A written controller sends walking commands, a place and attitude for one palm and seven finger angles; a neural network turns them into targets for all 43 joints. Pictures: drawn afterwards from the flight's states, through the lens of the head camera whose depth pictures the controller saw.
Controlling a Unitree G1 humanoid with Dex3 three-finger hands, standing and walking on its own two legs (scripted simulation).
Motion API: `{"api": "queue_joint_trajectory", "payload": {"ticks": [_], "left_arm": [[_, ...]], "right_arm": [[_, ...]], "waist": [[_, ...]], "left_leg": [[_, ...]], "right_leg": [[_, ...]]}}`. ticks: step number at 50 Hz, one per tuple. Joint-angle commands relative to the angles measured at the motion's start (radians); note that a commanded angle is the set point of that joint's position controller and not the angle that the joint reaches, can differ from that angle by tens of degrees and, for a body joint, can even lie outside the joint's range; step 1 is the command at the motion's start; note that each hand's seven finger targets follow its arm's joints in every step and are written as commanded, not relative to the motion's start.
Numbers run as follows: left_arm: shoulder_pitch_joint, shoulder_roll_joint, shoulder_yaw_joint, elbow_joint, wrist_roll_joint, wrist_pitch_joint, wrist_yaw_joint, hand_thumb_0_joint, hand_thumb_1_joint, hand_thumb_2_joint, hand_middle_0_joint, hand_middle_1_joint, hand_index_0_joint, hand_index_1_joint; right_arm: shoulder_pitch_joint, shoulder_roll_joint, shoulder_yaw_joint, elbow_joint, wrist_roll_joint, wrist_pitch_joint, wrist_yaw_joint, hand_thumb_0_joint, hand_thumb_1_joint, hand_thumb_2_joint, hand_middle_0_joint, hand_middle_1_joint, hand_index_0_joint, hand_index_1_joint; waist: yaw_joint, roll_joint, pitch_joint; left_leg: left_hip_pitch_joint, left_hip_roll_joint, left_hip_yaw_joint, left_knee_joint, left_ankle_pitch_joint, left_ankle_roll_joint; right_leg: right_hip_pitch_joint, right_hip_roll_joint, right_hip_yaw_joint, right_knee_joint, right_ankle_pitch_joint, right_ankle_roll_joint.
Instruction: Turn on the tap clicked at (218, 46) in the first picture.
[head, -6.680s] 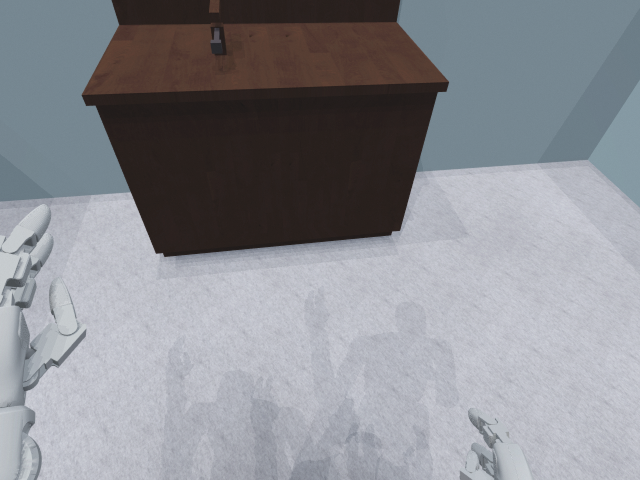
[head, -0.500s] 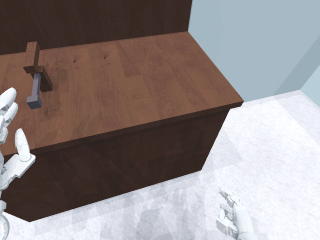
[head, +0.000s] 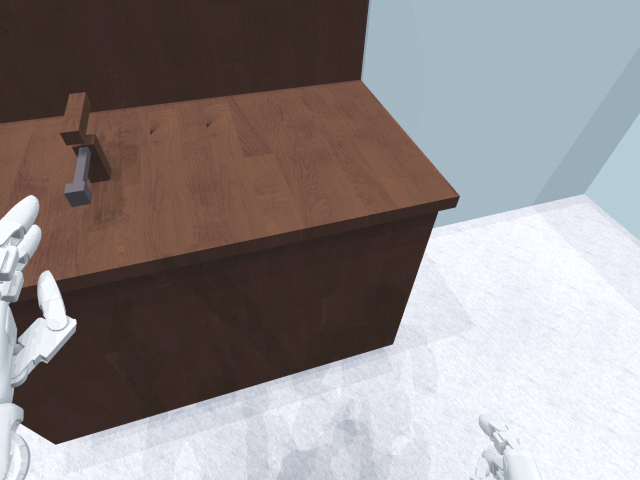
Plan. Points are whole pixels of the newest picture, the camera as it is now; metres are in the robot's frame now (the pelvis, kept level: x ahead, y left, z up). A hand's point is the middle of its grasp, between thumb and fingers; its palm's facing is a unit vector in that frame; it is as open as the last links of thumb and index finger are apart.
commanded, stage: come to a stop and stand still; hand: left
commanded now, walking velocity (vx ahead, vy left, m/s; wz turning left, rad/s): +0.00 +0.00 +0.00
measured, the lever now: (78, 194) +0.50 +0.43 +0.06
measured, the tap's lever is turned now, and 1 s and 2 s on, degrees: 0 0 0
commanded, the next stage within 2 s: look again from close up in 0.28 s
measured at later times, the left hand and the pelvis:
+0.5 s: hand out of the picture +0.23 +0.31 +0.20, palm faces +0.52 -0.77 -0.38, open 7.4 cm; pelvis -0.02 +0.02 +0.00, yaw -1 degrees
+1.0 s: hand (44, 253) +0.29 +0.31 +0.17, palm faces +0.43 -0.84 -0.33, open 7.5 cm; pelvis +0.06 +0.06 +0.00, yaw -1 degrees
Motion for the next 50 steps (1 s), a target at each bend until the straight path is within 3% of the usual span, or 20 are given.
{"api": "queue_joint_trajectory", "payload": {"ticks": [1, 3, 5, 7, 10, 12, 18, 19, 20, 21, 22, 25, 29, 30, 31, 33, 36, 40, 43, 50], "left_arm": [[-0.086, 0.157, 0.089, -0.202, -0.008, -0.056, 0.013, 0.0, 0.9, 0.9, -0.2, -0.3, -0.2, -0.3], [-0.101, 0.148, 0.073, -0.201, -0.007, -0.044, 0.016, 0.0, 0.9, 0.9, -0.2, -0.3, -0.2, -0.3], [-0.099, 0.156, 0.079, -0.196, -0.009, -0.037, 0.021, 0.0, 0.9, 0.9, -0.2, -0.3, -0.2, -0.3], [-0.091, 0.159, 0.081, -0.208, -0.011, -0.034, 0.022, 0.0, 0.9, 0.9, -0.2, -0.3, -0.2, -0.3], [-0.098, 0.161, 0.083, -0.205, -0.006, -0.035, 0.02, 0.0, 0.9, 0.9, -0.2, -0.3, -0.2, -0.3], [-0.117, 0.157, 0.079, -0.217, -0.004, -0.04, 0.018, 0.0, 0.9, 0.9, -0.2, -0.3, -0.2, -0.3], [-0.08, 0.137, 0.074, -0.193, 0.001, -0.052, 0.015, 0.0, 0.9, 0.9, -0.2, -0.3, -0.2, -0.3], [-1.172, 0.984, 0.665, -0.444, 0.153, -0.158, -0.005, 0.0, 0.9, 0.9, -0.2, -0.3, -0.2, -0.3], [-0.599, 0.37, 0.259, 0.139, 0.038, -0.119, -0.05, 0.0, 0.9, 0.9, -0.2, -0.3, -0.2, -0.3], [-0.382, 0.199, 0.181, 0.177, -0.02, -0.089, -0.058, 0.0, 0.9, 0.9, -0.2, -0.3, -0.2, -0.3], [-0.354, 0.164, 0.097, 0.079, -0.02, -0.119, -0.076, 0.0, 0.9, 0.9, -0.2, -0.3, -0.2, -0.3], [-0.159, 0.132, 0.043, -0.053, -0.026, -0.117, -0.077, 0.0, 0.9, 0.9, -0.2, -0.3, -0.2, -0.3], [-0.134, 0.182, 0.121, -0.067, -0.016, -0.097, -0.059, 0.0, 0.9, 0.9, -0.2, -0.3, -0.2, -0.3], [-0.154, 0.192, 0.138, -0.083, -0.014, -0.098, -0.057, 0.0, 0.9, 0.9, -0.2, -0.3, -0.2, -0.3], [-0.21, 0.244, 0.185, -0.133, -0.01, -0.104, -0.05, 0.0, 0.9, 0.9, -0.2, -0.3, -0.2, -0.3], [-0.233, 0.204, 0.167, -0.133, -0.006, -0.112, -0.051, 0.0, 0.9, 0.9, -0.2, -0.3, -0.2, -0.3], [-0.276, 0.206, 0.16, -0.198, -0.007, -0.121, -0.051, 0.0, 0.9, 0.9, -0.2, -0.3, -0.2, -0.3], [-0.231, 0.133, 0.09, -0.168, -0.005, -0.121, -0.052, 0.0, 0.9, 0.9, -0.2, -0.3, -0.2, -0.3], [-0.215, 0.118, 0.075, -0.155, -0.007, -0.112, -0.05, 0.0, 0.9, 0.9, -0.2, -0.3, -0.2, -0.3], [-0.205, 0.161, 0.116, -0.187, -0.016, -0.104, -0.041, 0.0, 0.9, 0.9, -0.2, -0.3, -0.2, -0.3]], "right_arm": [[-0.089, -0.099, -0.039, -0.136, -0.005, -0.054, -0.003, 0.0, -0.9, -0.9, 0.2, 0.3, 0.2, 0.3], [-0.092, -0.09, -0.032, -0.132, -0.008, -0.049, 0.0, 0.0, -0.9, -0.9, 0.2, 0.3, 0.2, 0.3], [-0.095, -0.087, -0.027, -0.129, -0.009, -0.041, -0.001, 0.0, -0.9, -0.9, 0.2, 0.3, 0.2, 0.3], [-0.107, -0.084, -0.022, -0.133, -0.009, -0.036, -0.006, 0.0, -0.9, -0.9, 0.2, 0.3, 0.2, 0.3], [-0.11, -0.091, -0.019, -0.142, -0.008, -0.029, -0.008, 0.0, -0.9, -0.9, 0.2, 0.3, 0.2, 0.3], [-0.115, -0.092, -0.017, -0.147, -0.01, -0.033, -0.012, 0.0, -0.9, -0.9, 0.2, 0.3, 0.2, 0.3], [-0.101, -0.097, -0.021, -0.146, -0.006, -0.053, -0.006, 0.0, -0.9, -0.9, 0.2, 0.3, 0.2, 0.3], [0.024, -0.136, -0.047, -0.13, -0.037, -0.116, 0.004, 0.0, -0.9, -0.9, 0.2, 0.3, 0.2, 0.3], [-0.038, -0.014, -0.003, -0.071, -0.004, -0.107, 0.005, 0.0, -0.9, -0.9, 0.2, 0.3, 0.2, 0.3], [-0.077, -0.057, -0.036, -0.133, 0.021, -0.121, 0.017, 0.0, -0.9, -0.9, 0.2, 0.3, 0.2, 0.3], [-0.053, -0.081, -0.041, -0.171, 0.019, -0.128, 0.026, 0.0, -0.9, -0.9, 0.2, 0.3, 0.2, 0.3], [-0.083, -0.09, -0.031, -0.177, 0.018, -0.132, 0.056, 0.0, -0.9, -0.9, 0.2, 0.3, 0.2, 0.3], [-0.098, -0.109, -0.03, -0.195, 0.016, -0.134, 0.05, 0.0, -0.9, -0.9, 0.2, 0.3, 0.2, 0.3], [-0.101, -0.11, -0.028, -0.202, 0.013, -0.132, 0.046, 0.0, -0.9, -0.9, 0.2, 0.3, 0.2, 0.3], [-0.113, -0.115, -0.029, -0.206, 0.009, -0.13, 0.043, 0.0, -0.9, -0.9, 0.2, 0.3, 0.2, 0.3], [-0.113, -0.102, -0.024, -0.216, 0.002, -0.132, 0.041, 0.0, -0.9, -0.9, 0.2, 0.3, 0.2, 0.3], [-0.116, -0.1, -0.02, -0.221, -0.008, -0.142, 0.044, 0.0, -0.9, -0.9, 0.2, 0.3, 0.2, 0.3], [-0.098, -0.11, -0.035, -0.203, -0.012, -0.142, 0.054, 0.0, -0.9, -0.9, 0.2, 0.3, 0.2, 0.3], [-0.092, -0.113, -0.04, -0.194, -0.014, -0.129, 0.055, 0.0, -0.9, -0.9, 0.2, 0.3, 0.2, 0.3], [-0.09, -0.113, -0.048, -0.202, 0.0, -0.086, 0.051, 0.0, -0.9, -0.9, 0.2, 0.3, 0.2, 0.3]], "waist": [[-0.005, -0.02, -0.057], [-0.012, -0.043, -0.065], [-0.012, -0.07, -0.079], [-0.009, -0.021, -0.072], [-0.005, 0.022, -0.026], [-0.006, 0.065, -0.007], [0.002, 0.115, -0.078], [0.019, -0.059, 0.083], [0.003, -0.052, -0.176], [0.031, 0.115, -0.191], [0.032, 0.122, -0.159], [0.039, 0.016, -0.089], [0.036, -0.059, -0.074], [0.033, -0.033, -0.067], [0.031, 0.064, -0.068], [0.033, 0.138, -0.072], [0.029, 0.153, -0.091], [0.019, 0.112, -0.105], [0.01, 0.112, -0.11], [0.001, 0.08, -0.151]], "left_leg": [[-0.078, 0.026, -0.041, -0.014, -0.181, 0.01], [-0.029, 0.009, -0.046, 0.049, -0.129, 0.01], [-0.011, 0.007, -0.057, 0.041, -0.103, 0.014], [0.006, 0.023, -0.071, -0.028, -0.091, 0.019], [-0.074, 0.05, -0.103, -0.125, -0.217, 0.03], [-0.117, 0.07, -0.129, -0.188, -0.23, 0.032], [-0.158, 0.099, -0.146, -0.237, -0.158, 0.034], [-0.246, 0.074, -0.034, -0.038, -0.057, 0.053], [-0.018, -0.023, -0.049, 0.041, -0.043, 0.045], [0.088, -0.027, -0.038, -0.039, -0.058, 0.019], [0.04, -0.024, -0.012, -0.028, -0.145, 0.02], [0.003, -0.027, -0.034, -0.101, -0.173, 0.022], [-0.06, 0.034, -0.104, -0.237, -0.182, 0.028], [-0.079, 0.05, -0.125, -0.267, -0.196, 0.034], [-0.068, 0.062, -0.133, -0.301, -0.179, 0.032], [-0.089, 0.095, -0.157, -0.323, -0.155, 0.044], [-0.037, 0.072, -0.128, -0.279, -0.04, 0.024], [-0.026, 0.059, -0.131, -0.228, -0.097, 0.032], [0.021, 0.052, -0.133, -0.174, 0.016, 0.021], [0.039, 0.038, -0.104, -0.008, 0.303, 0.016]], "right_leg": [[0.002, -0.189, 0.292, -0.251, -0.325, 0.008], [-0.043, -0.229, 0.317, -0.286, -0.367, -0.015], [-0.037, -0.226, 0.286, -0.279, -0.356, -0.016], [-0.036, -0.192, 0.239, -0.251, -0.328, -0.002], [-0.018, -0.139, 0.207, -0.234, -0.398, 0.025], [0.025, -0.101, 0.174, -0.197, -0.336, 0.035], [0.186, -0.062, 0.128, -0.098, -0.093, 0.046], [0.008, -0.12, 0.218, -0.193, -0.031, 0.142], [-0.02, -0.203, 0.213, -0.195, -0.197, 0.025], [-0.007, -0.156, 0.306, -0.192, -0.214, -0.024], [-0.007, -0.169, 0.315, -0.231, -0.296, 0.013], [0.005, -0.131, 0.25, -0.242, -0.376, 0.018], [0.078, -0.046, 0.153, -0.149, -0.251, 0.04], [0.098, -0.037, 0.139, -0.119, -0.207, 0.042], [0.106, -0.019, 0.124, -0.074, -0.157, 0.041], [0.146, -0.02, 0.099, 0.0, -0.069, 0.037], [0.151, -0.029, 0.101, -0.023, -0.004, 0.03], [0.142, -0.03, 0.089, -0.028, -0.03, 0.016], [0.098, -0.029, 0.081, 0.007, 0.007, 0.007], [0.123, -0.058, 0.098, 0.086, 0.173, -0.017]]}}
